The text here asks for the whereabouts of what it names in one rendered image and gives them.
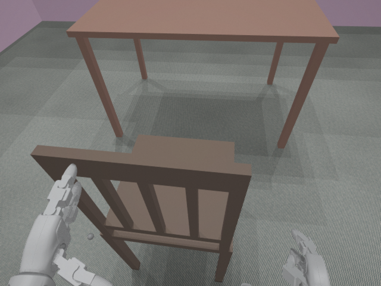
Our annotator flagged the table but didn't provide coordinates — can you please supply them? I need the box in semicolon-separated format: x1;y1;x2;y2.
66;0;340;148

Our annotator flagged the right robot hand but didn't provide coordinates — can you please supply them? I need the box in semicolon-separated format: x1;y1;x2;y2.
282;229;330;286

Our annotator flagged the chair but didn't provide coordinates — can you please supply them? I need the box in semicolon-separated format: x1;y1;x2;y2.
30;135;252;282

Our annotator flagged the left robot hand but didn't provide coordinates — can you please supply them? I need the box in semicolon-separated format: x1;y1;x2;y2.
20;163;113;286

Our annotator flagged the left robot forearm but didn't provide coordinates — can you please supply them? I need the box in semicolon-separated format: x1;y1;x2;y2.
8;272;56;286

